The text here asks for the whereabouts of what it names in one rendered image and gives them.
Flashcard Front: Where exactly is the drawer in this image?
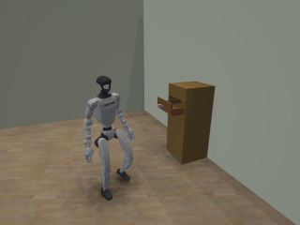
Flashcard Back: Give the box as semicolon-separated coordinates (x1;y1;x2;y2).
157;97;185;116

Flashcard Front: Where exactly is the robot left shin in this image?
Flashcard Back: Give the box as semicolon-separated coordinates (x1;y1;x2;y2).
119;160;133;173

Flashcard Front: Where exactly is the right robot hand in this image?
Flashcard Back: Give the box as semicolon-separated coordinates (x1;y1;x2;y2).
83;146;95;164

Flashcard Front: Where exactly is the right robot forearm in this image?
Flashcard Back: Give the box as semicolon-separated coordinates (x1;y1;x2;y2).
82;119;92;147

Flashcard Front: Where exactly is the right robot upper arm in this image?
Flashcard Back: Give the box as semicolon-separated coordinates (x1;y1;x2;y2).
84;98;98;126

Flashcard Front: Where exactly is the robot torso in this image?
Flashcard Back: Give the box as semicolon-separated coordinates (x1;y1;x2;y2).
94;92;116;141

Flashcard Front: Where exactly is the left robot forearm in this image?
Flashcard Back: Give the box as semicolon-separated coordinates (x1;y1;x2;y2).
117;111;129;129

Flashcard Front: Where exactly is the left robot upper arm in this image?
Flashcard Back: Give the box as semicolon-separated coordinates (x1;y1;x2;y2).
112;93;122;115

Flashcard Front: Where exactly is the left robot hand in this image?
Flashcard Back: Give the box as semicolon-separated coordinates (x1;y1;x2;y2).
126;127;136;142

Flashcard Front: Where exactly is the cabinet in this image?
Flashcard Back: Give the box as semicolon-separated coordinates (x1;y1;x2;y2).
167;81;216;165

